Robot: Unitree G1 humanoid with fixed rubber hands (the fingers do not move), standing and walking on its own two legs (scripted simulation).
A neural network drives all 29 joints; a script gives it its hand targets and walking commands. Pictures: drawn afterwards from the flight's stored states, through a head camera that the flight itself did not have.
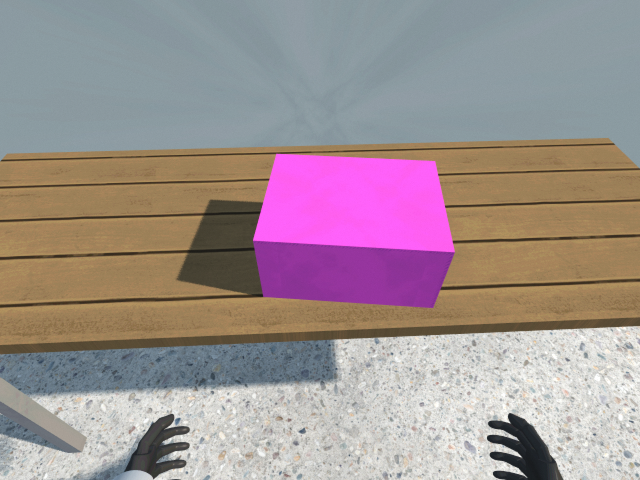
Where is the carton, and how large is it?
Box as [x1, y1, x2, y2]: [253, 154, 454, 307]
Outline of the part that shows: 276,154 253,239 263,296 424,307 433,306 454,253 434,161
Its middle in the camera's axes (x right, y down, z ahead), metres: +0.06 -0.03 +0.69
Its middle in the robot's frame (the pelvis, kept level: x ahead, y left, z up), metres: +0.54 -0.01 -0.01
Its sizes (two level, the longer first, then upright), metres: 0.296 0.226 0.145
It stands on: a table, 0.69 m high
